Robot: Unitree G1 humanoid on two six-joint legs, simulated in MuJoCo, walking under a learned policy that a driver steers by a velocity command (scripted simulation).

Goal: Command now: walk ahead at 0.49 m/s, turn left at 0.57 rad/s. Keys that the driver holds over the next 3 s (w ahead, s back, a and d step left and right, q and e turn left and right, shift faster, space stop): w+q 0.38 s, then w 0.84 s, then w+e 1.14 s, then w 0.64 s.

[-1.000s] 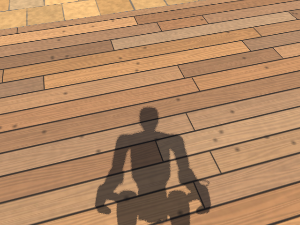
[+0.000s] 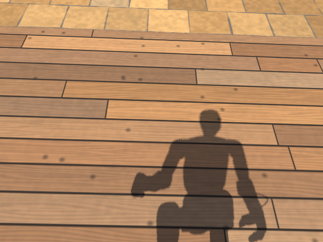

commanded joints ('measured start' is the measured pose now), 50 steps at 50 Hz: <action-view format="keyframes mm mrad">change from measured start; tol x32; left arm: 1 -84 81 22 -81 -2 1 -3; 11 -332 76 -9 -184 -22 -23 -21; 17 264 276 57 -66 4 -55 47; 50 312 45 24 113 -15 -12 -17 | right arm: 1 105 -146 -34 -28 4 -10 -11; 18 210 -162 -13 -17 -7 -18 -34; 37 -448 -59 49 -179 -36 0 34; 43 50 -270 -25 -38 -73 -20 -17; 50 -107 -82 8 0 -14 -45 -7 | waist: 1 -19 53 7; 18 108 -94 -413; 22 37 -13 -37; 50 83 88 -32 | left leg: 1 53 277 -286 -122 252 -23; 15 37 209 -333 349 883 -103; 16 -96 174 -286 570 577 -98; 17 -385 22 -119 908 -389 -128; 18 -446 90 -71 1002 -356 -106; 38 -365 208 163 263 39 -95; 41 20 156 165 136 16 -29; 43 521 648 -508 38 -79 168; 50 11 402 -98 -159 207 51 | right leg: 1 -92 32 -26 -86 117 18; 11 -52 150 -58 -374 87 -30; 15 618 156 -13 -535 92 -112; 17 1158 -348 557 -512 69 -293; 23 549 -126 244 -775 40 -220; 40 710 -108 -25 -589 614 -170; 42 453 -33 -98 -149 308 -128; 43 93 128 -155 197 -396 -88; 50 149 15 -47 96 -177 -61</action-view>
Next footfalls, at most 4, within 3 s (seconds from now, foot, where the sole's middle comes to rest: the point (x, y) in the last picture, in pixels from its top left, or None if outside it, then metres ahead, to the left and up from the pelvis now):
0.32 right None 0.39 -0.08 -0.78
0.84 left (109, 224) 0.56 0.19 -0.78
1.36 right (128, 154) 0.90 0.12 -0.78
1.92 left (89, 113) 1.17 0.33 -0.78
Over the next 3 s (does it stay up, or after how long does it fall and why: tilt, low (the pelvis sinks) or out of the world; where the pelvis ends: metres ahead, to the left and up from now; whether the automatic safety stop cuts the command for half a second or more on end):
stays up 1.55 0.07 -0.02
